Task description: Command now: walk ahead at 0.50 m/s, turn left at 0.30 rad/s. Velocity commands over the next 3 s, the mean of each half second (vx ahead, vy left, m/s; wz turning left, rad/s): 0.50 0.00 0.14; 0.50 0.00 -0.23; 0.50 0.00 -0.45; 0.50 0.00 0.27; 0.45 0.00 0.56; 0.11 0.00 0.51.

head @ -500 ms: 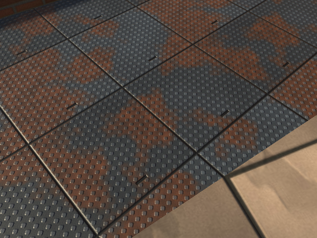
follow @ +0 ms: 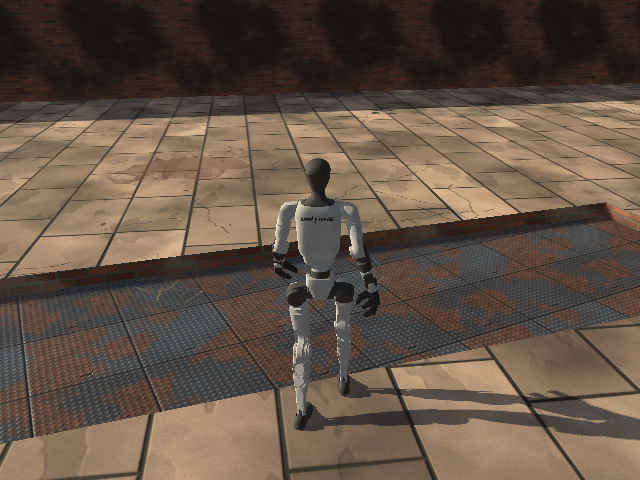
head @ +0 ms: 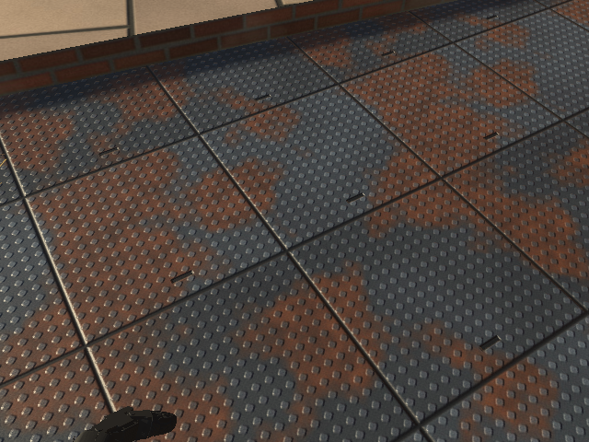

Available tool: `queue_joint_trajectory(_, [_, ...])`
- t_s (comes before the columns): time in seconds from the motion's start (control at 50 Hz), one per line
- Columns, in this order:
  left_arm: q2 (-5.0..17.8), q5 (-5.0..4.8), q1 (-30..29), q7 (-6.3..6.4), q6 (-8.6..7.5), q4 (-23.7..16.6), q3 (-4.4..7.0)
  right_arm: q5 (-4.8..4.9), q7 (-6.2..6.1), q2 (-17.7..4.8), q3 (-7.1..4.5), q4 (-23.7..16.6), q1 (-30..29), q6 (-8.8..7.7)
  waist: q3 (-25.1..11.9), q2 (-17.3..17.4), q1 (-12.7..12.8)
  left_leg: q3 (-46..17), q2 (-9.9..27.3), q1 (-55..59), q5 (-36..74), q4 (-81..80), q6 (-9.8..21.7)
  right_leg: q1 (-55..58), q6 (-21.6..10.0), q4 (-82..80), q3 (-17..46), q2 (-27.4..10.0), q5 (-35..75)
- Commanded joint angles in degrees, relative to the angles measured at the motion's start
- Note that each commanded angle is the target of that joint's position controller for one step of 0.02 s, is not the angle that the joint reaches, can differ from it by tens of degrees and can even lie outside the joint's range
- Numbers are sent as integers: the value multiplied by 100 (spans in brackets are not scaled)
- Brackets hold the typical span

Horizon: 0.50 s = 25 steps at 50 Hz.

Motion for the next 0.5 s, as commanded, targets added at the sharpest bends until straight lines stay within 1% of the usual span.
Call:
queue_joint_trajectory(0.02, [1267,-138,2950,132,-257,636,437,-27,-52,-607,-87,-534,-817,-204,-976,-270,1545,-349,702,-1728,4794,2419,20,3775,-838,298,182,-204,379])
queue_joint_trajectory(0.04, [1373,-113,3581,1,-293,738,413,-139,-27,333,157,-387,450,-267,-2265,-1698,1036,69,-478,-3523,-411,4872,-409,6156,-2561,-13,2419,-1743,1495])
queue_joint_trajectory(0.06, [932,121,3736,-102,-305,787,337,-6,2,-204,69,-561,-75,-226,-1604,-914,1426,21,-442,-5294,-1159,6099,-331,6076,-2559,-949,3775,-2130,-299])
queue_joint_trajectory(0.08, [828,53,2950,-113,-367,665,354,26,-151,-450,-7,-707,-708,-121,-230,-421,1207,-109,54,-5805,-413,6189,-168,4688,-2104,-1238,3449,-2069,-1565])
queue_joint_trajectory(0.1, [444,-21,2161,-92,-345,543,243,-6,-348,-639,-41,-658,-920,17,262,245,917,-106,470,-5367,518,5748,-111,3291,-1835,-1515,2830,-1752,-1874])
queue_joint_trajectory(0.12, [141,-66,1713,-59,-298,412,110,-128,-440,-602,-3,-590,-637,76,-194,-41,621,-238,728,-4683,940,5412,-222,2643,-2050,-1502,2738,-1787,-1337])
queue_joint_trajectory(0.14, [-67,-24,1504,-17,-299,392,42,-232,-456,-427,84,-582,-693,133,-30,-40,466,-171,994,-4366,1104,5018,-282,2046,-1996,-1763,2477,-1696,-1032])
queue_joint_trajectory(0.16, [-67,-63,1330,47,-317,368,44,-260,-473,-242,131,-688,-874,195,-87,51,402,-39,1065,-4105,967,4650,-408,1754,-1805,-1914,2037,-1458,-919])
queue_joint_trajectory(0.18, [44,-69,1312,101,-344,389,96,-183,-478,-177,148,-751,-1023,244,-74,113,366,149,1154,-4007,723,4081,-552,1612,-1649,-1969,1603,-1282,-1011])
queue_joint_trajectory(0.2, [270,30,1562,126,-393,528,164,-209,-396,2,236,-774,-1050,274,-122,-37,447,511,1173,-3747,1080,3993,-616,1344,-1580,-1821,1016,-926,-850])
queue_joint_trajectory(0.22, [358,171,1730,123,-409,619,222,-290,-289,-2,291,-711,-885,281,-13,-57,445,565,1278,-3665,1707,4085,-592,1000,-1562,-1605,860,-914,-521])
queue_joint_trajectory(0.24, [31,241,1796,217,-486,548,114,-343,-269,-135,270,-765,-1058,221,-21,115,533,267,1466,-4185,3032,3187,-588,1404,-1364,-1238,759,-742,-787])
queue_joint_trajectory(0.26, [64,204,2235,230,-519,697,103,-316,-258,-131,275,-807,-1291,203,11,3,715,383,1483,-4398,3696,2781,-613,1557,-1431,-1018,808,-789,-840])
queue_joint_trajectory(0.28, [130,111,2325,240,-537,689,118,-219,-274,-229,269,-866,-1517,192,-5,138,824,433,1526,-4048,4824,1723,-569,1241,-1306,-555,581,-575,-1479])
queue_joint_trajectory(0.3, [283,56,2440,169,-519,687,109,-177,-287,-215,261,-872,-1644,247,99,-90,822,855,1285,-3200,5217,1330,-517,510,-1286,-567,381,-375,-1811])
queue_joint_trajectory(0.32, [281,141,2561,56,-517,771,67,-150,-278,-255,262,-987,-1830,335,296,-164,788,990,1219,-2505,5289,1439,-483,-249,-1295,-577,471,-483,-2220])
queue_joint_trajectory(0.34, [290,118,2650,-28,-534,785,42,-161,-279,-350,241,-1092,-1924,411,504,-207,753,963,1225,-2382,5093,1452,-484,-387,-1361,-502,652,-660,-2425])
queue_joint_trajectory(0.36, [308,59,2783,-55,-541,812,28,-182,-290,-411,247,-1175,-2068,447,683,-78,805,897,1291,-2597,4906,1176,-497,-139,-1374,-222,848,-802,-2673])
queue_joint_trajectory(0.38, [334,57,3131,-33,-539,925,15,-174,-314,-452,242,-1277,-2407,457,810,51,997,838,1344,-2966,4778,850,-524,403,-1362,93,1066,-949,-2919])
queue_joint_trajectory(0.4, [389,-3,3420,20,-521,1027,28,-195,-336,-371,291,-1368,-2709,455,899,50,1200,817,1382,-3359,4654,343,-543,1067,-1325,341,1256,-1021,-3061])
queue_joint_trajectory(0.42, [1065,-800,2942,295,-200,1029,419,1026,-271,-354,139,-1428,-3232,311,946,41,1239,647,1060,-3318,4324,325,-478,936,-1196,677,1375,-1039,-1861])
queue_joint_trajectory(0.44, [1072,-767,3072,428,-4,1057,421,1146,-224,-293,185,-1366,-3116,251,779,131,1222,586,1144,-3394,4322,14,-450,1487,-1080,1043,1314,-1073,-1501])
queue_joint_trajectory(0.46, [813,-675,3339,486,102,1189,437,1018,-182,-226,186,-1266,-3089,224,685,67,1325,616,1215,-3300,4443,-307,-382,1781,-974,1404,1231,-1033,-1334])
queue_joint_trajectory(0.48, [670,-599,3444,486,195,1244,452,872,-161,-211,151,-1111,-2830,224,597,86,1291,739,1200,-2902,4556,-685,-328,1880,-877,1829,1126,-934,-1114])
queue_joint_trajectory(0.5, [445,-546,3421,433,237,1280,430,750,-170,-230,66,-786,-2046,177,309,321,923,1052,1068,-1781,4844,-1029,-220,1567,-784,2709,829,-702,-912])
